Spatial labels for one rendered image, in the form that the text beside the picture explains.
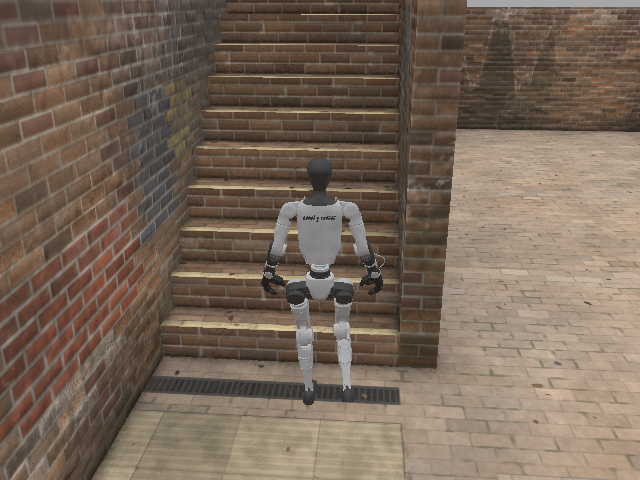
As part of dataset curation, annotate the humanoid robot head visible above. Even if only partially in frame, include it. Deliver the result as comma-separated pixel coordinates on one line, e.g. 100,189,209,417
303,158,337,206

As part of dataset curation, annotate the right robot hand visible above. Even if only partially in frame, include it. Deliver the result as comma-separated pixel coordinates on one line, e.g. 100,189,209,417
360,274,383,295

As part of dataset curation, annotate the left robot hand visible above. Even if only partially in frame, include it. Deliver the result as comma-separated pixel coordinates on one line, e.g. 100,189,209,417
261,275,285,295

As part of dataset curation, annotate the robot left forearm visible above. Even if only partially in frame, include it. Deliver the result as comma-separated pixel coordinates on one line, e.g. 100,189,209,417
263,240,281,279

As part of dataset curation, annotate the robot right thigh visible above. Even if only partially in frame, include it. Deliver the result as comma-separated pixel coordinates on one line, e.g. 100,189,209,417
333,278,354,339

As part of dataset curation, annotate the robot left upper arm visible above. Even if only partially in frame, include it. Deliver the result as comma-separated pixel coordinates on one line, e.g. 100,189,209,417
270,201,299,256

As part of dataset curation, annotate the robot right forearm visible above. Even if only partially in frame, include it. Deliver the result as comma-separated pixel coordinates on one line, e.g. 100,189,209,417
360,240,381,279

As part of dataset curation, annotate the robot right upper arm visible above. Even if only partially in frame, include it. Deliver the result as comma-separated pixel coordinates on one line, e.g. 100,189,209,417
340,201,370,256

